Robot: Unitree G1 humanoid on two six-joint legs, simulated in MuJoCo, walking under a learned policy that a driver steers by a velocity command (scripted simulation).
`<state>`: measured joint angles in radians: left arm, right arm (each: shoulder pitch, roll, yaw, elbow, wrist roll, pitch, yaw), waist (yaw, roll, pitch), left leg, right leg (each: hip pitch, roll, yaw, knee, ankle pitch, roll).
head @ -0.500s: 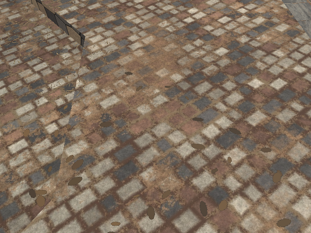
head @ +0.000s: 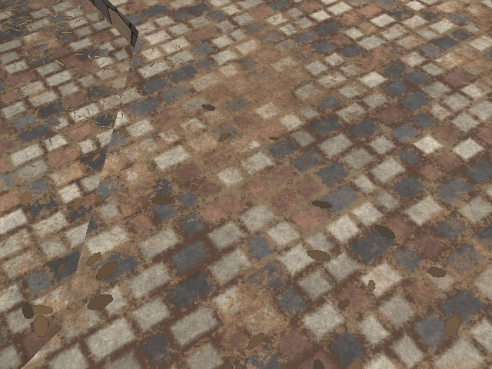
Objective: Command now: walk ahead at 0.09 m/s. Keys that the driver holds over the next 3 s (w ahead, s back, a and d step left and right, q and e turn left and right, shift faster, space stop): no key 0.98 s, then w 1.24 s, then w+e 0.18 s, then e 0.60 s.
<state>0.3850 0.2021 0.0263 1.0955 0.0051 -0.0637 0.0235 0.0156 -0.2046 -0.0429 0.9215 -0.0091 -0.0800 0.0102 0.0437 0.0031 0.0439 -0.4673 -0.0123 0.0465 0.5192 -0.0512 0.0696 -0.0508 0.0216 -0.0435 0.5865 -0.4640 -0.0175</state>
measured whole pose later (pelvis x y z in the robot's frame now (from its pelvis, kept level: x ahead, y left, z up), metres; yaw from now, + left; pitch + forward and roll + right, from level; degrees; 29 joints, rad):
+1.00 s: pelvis +0.09 -0.03 +0.01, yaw +1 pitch -1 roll +0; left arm 0.28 0.17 0.04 1.09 0.00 -0.02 0.04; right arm 0.14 -0.20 -0.05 1.11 0.01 0.01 -0.04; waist 0.00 0.00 0.04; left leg -0.25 0.02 0.02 0.50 -0.23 -0.01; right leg -0.12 0.01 -0.03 0.48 -0.34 -0.02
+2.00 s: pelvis +0.52 -0.02 +0.02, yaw +1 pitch +1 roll -2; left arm 0.22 0.23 0.06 0.98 0.00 -0.11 -0.04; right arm 0.23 -0.25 -0.06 0.98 0.03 -0.10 -0.01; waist 0.02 0.03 0.04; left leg -0.52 0.10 -0.03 1.21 -0.32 0.06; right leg -0.27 0.06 -0.09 0.38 -0.13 -0.07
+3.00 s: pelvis +0.93 +0.01 +0.01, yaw -21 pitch +3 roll +1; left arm 0.15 0.28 0.10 0.73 0.00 0.00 0.00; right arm 0.04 -0.29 -0.08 0.84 0.00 -0.01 -0.04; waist 0.02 0.02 0.06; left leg -0.53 0.01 -0.02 1.14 -0.49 -0.04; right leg -0.42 0.06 0.02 0.49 -0.13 -0.07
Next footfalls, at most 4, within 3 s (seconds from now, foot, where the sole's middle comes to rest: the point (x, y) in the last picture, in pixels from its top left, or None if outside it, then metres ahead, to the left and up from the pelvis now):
0.24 right None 0.08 -0.14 -0.76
1.30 left None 0.23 0.12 -0.76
1.82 right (303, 313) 0.61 -0.10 -0.76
2.36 left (221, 219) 0.91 0.15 -0.76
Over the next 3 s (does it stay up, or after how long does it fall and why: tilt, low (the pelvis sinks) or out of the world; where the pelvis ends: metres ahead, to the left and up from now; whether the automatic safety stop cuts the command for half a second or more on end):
stays up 0.93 0.01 0.01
